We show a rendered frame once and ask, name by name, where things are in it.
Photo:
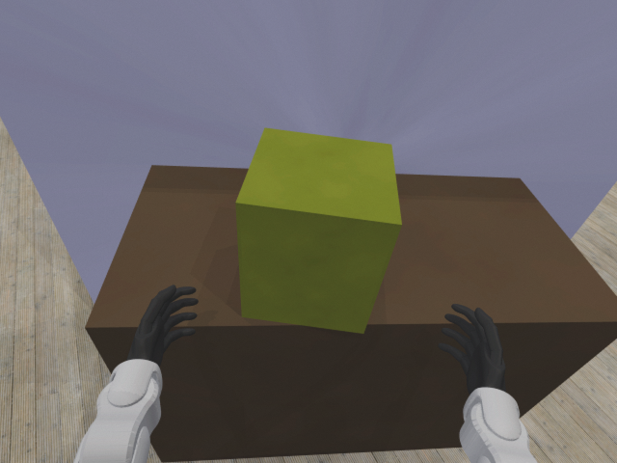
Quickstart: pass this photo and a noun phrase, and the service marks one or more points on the robot left forearm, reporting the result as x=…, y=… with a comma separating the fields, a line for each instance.
x=128, y=409

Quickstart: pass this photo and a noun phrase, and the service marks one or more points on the right robot hand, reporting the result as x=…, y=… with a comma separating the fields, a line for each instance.
x=483, y=364

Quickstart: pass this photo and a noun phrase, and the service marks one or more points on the robot right forearm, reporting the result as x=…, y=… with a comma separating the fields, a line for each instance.
x=492, y=431

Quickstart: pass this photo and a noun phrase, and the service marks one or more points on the pedestal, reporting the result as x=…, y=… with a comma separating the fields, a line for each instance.
x=249, y=388

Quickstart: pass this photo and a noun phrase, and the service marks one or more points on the carton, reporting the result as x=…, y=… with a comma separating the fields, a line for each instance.
x=317, y=220

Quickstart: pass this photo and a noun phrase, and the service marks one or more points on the left robot hand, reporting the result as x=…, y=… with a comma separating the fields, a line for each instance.
x=152, y=337

